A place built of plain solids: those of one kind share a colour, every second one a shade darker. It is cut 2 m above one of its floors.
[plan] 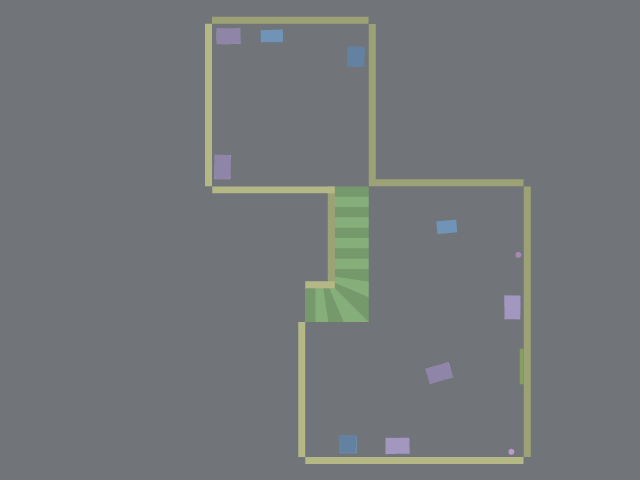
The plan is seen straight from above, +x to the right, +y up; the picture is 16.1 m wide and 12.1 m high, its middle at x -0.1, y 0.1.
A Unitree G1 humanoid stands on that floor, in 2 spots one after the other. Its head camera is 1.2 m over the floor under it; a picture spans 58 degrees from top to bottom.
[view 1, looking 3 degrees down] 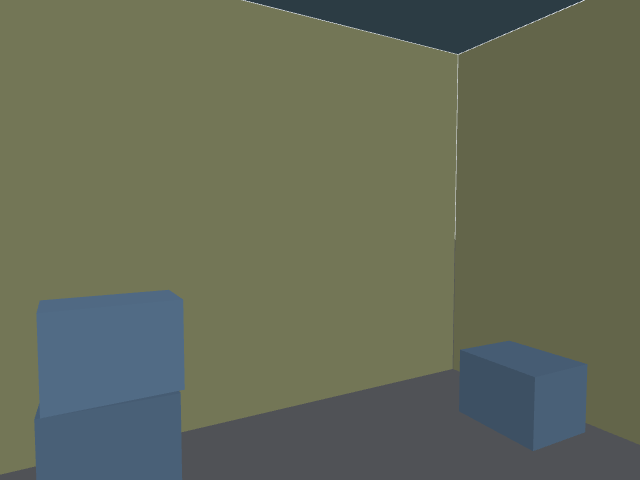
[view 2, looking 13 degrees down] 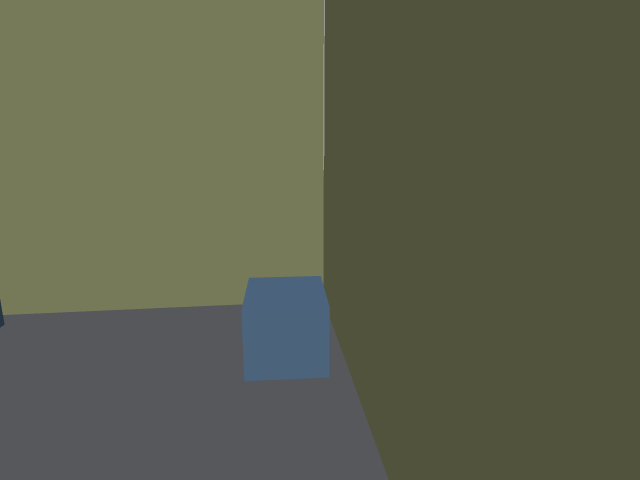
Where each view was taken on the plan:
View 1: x -1.43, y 3.11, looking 61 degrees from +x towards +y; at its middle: wall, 2.79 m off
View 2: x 0.72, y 2.45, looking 83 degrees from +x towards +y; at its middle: wall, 3.21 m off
